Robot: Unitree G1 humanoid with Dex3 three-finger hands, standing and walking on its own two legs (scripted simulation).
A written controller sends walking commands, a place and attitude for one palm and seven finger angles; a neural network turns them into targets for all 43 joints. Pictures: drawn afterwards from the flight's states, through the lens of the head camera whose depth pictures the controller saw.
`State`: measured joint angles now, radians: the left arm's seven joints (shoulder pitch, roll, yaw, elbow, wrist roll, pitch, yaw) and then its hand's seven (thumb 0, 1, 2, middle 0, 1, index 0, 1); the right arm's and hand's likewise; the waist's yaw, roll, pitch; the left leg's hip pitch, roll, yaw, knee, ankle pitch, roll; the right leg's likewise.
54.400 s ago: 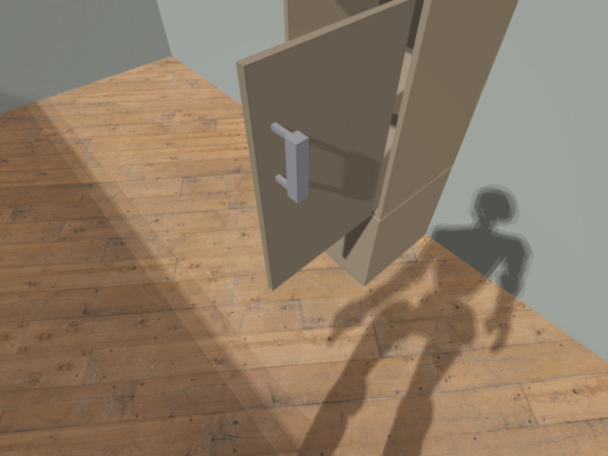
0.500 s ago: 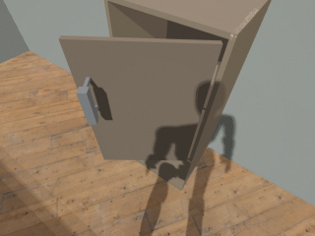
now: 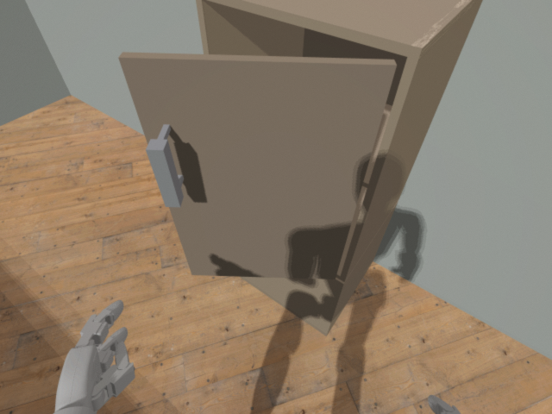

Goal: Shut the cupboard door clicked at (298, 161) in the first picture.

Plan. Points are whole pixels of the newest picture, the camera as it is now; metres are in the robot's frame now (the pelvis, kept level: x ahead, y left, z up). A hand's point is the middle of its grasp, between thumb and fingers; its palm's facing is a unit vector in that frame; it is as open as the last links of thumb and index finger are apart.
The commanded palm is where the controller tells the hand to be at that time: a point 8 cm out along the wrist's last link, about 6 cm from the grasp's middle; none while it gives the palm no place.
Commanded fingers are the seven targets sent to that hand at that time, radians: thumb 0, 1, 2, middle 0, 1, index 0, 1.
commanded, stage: raise the hand and make a fist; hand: left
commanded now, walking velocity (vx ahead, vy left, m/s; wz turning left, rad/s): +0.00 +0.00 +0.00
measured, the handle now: (169, 166) +0.48 +0.21 +0.09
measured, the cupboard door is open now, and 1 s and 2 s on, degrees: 34 34 34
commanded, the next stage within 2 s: bring the fist close to the handle in 1.76 s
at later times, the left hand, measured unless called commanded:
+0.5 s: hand (131, 378) +0.17 +0.20 +0.00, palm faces -0.02 -1.00 -0.03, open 5.0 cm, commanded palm +0.14 +0.25 +0.01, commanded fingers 0.00 0.90 0.90 -0.81 -0.96 -0.81 -0.96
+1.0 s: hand (112, 357) +0.18 +0.21 +0.06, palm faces +0.02 -1.00 -0.04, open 3.2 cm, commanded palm +0.16 +0.26 +0.06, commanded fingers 0.00 0.90 0.90 -1.26 -1.46 -1.26 -1.46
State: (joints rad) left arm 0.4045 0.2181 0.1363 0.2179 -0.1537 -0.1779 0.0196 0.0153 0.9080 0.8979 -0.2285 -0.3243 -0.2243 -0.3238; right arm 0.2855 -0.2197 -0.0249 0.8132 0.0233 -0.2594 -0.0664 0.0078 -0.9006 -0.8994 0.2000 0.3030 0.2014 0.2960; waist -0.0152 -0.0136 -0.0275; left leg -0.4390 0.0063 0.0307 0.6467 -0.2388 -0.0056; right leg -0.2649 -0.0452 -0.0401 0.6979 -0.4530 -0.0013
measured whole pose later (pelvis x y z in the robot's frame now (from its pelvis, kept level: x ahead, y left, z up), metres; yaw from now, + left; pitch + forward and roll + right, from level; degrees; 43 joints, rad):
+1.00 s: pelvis -0.04 +0.02 -0.03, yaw +0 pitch +6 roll -3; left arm 0.40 0.26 0.15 -0.18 -0.28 -0.22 -0.20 0.02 0.90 0.90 -1.09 -1.27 -1.09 -1.27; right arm 0.24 -0.22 0.05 0.53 0.04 -0.25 -0.08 0.01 -0.90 -0.90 0.20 0.30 0.20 0.30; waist 0.02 0.05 -0.08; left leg -0.72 0.04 -0.02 0.94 -0.32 0.02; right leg -0.50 0.00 -0.06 0.92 -0.51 0.02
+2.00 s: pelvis -0.02 +0.00 -0.01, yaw +0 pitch +2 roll -1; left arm 0.25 0.25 0.18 -0.08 -0.30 -0.14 -0.22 0.02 0.90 0.90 -1.30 -1.50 -1.30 -1.50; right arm 0.25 -0.24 0.05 0.59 0.04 -0.24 -0.08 0.01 -0.90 -0.90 0.20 0.30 0.20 0.30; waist 0.03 0.06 -0.05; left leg -0.54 0.04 0.00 0.78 -0.27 -0.01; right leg -0.34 0.00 -0.05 0.78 -0.47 0.00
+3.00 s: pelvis -0.02 +0.00 -0.01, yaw -3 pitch +5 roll -1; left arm -0.42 0.28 0.24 0.61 -0.19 -0.19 -0.14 0.02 0.90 0.90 -1.30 -1.50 -1.30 -1.50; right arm 0.30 -0.25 0.02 0.67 0.03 -0.09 -0.05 0.01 -0.90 -0.90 0.20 0.30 0.20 0.30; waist -0.04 0.04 -0.06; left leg -0.57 0.06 0.04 0.74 -0.26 -0.01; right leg -0.40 0.01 -0.01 0.76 -0.45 0.00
